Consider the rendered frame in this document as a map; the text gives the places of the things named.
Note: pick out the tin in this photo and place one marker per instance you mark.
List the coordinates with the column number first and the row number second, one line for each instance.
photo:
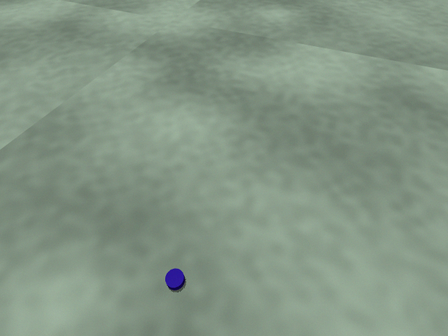
column 175, row 279

